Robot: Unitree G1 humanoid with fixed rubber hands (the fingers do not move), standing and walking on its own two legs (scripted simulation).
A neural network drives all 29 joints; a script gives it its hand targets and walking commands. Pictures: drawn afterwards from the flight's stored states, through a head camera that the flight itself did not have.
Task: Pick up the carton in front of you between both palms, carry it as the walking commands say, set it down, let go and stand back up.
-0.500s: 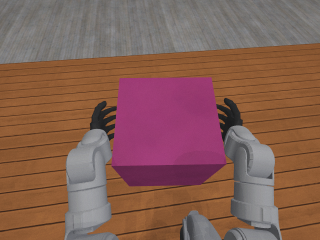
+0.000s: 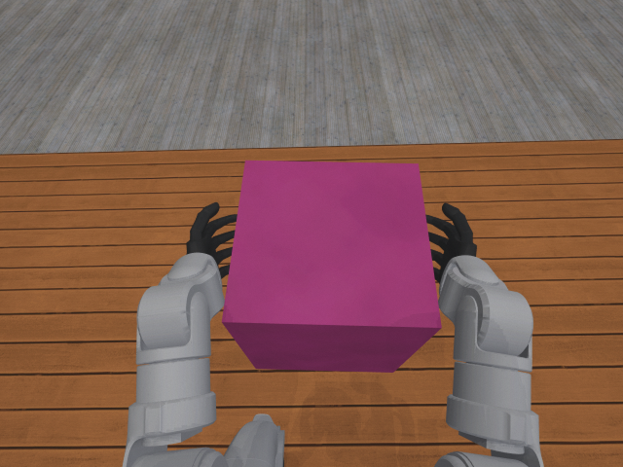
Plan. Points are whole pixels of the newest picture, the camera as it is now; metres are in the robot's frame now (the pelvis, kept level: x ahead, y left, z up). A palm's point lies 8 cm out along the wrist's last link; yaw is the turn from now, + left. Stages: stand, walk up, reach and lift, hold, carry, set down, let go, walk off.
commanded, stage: carry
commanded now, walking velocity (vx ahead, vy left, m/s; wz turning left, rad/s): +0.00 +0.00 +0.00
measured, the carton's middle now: (327, 278) +0.35 +0.02 +0.02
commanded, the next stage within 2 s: none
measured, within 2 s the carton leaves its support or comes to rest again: neither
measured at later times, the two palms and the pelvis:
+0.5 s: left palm (242, 150) +0.55 +0.16 +0.07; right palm (434, 157) +0.54 -0.14 +0.07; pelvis +0.21 +0.03 -0.03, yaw -1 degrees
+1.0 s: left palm (245, 135) +0.55 +0.15 +0.10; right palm (444, 139) +0.55 -0.15 +0.10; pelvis +0.23 +0.00 -0.02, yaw +0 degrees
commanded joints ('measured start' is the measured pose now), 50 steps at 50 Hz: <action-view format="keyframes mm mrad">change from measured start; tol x16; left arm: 1 -579 -759 -653 -150 -219 -15 -44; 50 -662 -746 -494 42 -79 94 0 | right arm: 1 -535 704 628 -58 150 -14 -5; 50 -674 719 543 112 156 84 5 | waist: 1 22 -101 -370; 6 -44 -122 -383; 10 -116 193 -610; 50 -67 -5 -365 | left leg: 1 -9 -74 104 -160 152 4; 7 599 -69 129 -547 569 35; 9 1072 333 -272 -255 1589 191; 12 902 288 -319 -386 865 263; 14 739 223 -230 -451 728 205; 21 702 150 -57 -356 832 135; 50 526 82 -74 -429 199 58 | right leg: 1 379 -182 152 1 869 -36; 6 251 -129 35 247 835 49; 7 148 -114 23 380 666 76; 9 -290 37 89 716 -393 137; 10 -325 9 156 770 -410 123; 22 6 -51 82 27 136 100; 28 84 -182 166 113 666 38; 50 20 -185 176 -7 218 50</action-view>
